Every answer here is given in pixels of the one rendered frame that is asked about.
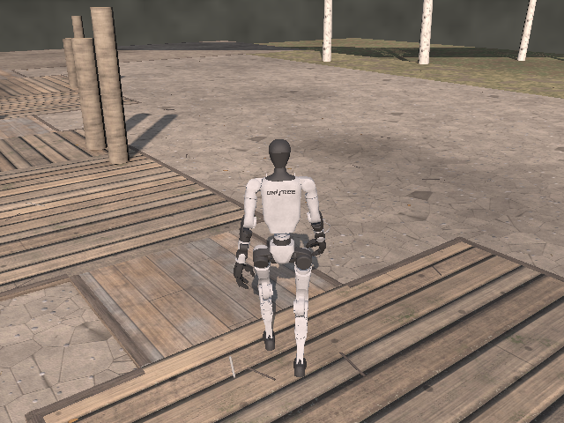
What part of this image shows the left robot hand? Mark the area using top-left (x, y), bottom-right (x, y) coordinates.
top-left (234, 262), bottom-right (255, 289)

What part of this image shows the left robot foot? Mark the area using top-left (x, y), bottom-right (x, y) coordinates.
top-left (263, 331), bottom-right (275, 351)

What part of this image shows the robot left upper arm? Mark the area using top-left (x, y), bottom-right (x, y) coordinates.
top-left (243, 178), bottom-right (263, 229)

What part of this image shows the left robot forearm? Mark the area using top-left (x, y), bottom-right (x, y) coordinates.
top-left (235, 215), bottom-right (252, 263)

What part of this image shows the right robot forearm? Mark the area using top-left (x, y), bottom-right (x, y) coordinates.
top-left (311, 211), bottom-right (325, 242)

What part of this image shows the right robot hand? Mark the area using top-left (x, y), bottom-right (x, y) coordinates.
top-left (306, 239), bottom-right (326, 256)

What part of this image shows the robot right upper arm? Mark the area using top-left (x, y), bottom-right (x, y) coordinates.
top-left (299, 176), bottom-right (321, 224)

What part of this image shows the robot head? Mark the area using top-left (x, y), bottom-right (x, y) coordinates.
top-left (265, 139), bottom-right (295, 182)

